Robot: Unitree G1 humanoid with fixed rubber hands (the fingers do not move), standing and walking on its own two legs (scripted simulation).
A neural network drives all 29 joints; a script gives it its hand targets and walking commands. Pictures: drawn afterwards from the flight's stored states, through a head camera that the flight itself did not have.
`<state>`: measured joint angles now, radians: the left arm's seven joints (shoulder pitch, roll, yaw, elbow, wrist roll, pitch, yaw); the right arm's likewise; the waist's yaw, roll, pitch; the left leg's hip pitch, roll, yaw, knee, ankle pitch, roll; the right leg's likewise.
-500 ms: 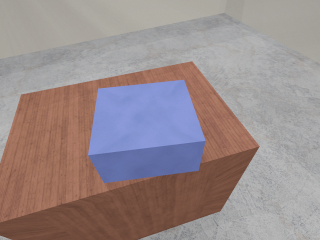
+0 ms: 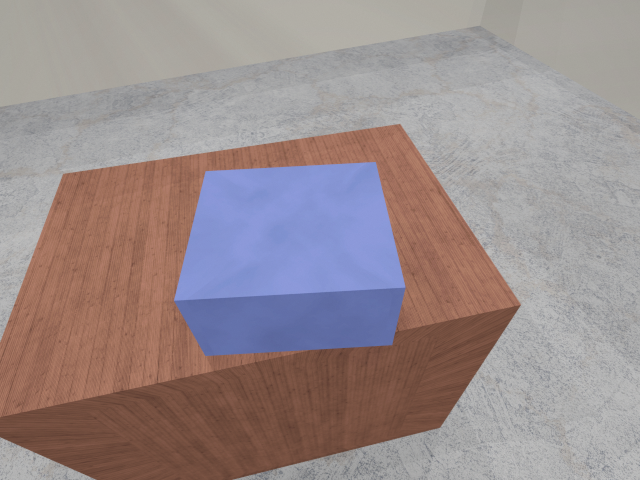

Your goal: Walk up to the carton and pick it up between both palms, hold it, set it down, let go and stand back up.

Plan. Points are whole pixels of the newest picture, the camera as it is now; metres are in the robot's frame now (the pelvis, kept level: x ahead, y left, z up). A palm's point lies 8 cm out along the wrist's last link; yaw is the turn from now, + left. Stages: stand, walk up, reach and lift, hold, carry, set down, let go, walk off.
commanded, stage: walk up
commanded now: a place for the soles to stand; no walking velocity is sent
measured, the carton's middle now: (294, 254) +0.47 +0.07 -0.02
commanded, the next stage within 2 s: none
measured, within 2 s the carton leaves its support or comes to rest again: neither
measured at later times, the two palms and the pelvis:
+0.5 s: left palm out of the picture +0.00 +0.23 -0.15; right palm out of the picture +0.01 -0.21 -0.15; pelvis +0.01 +0.01 +0.00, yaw +4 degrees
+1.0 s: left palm out of the picture +0.02 +0.26 -0.18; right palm out of the picture +0.08 -0.20 -0.16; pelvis +0.05 +0.03 -0.03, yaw +9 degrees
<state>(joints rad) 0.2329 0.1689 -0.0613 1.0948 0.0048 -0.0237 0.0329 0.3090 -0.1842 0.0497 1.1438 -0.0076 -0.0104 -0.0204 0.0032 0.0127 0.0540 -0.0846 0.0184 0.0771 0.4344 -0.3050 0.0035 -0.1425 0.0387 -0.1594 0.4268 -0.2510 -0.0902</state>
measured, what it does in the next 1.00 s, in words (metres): lifts its left foot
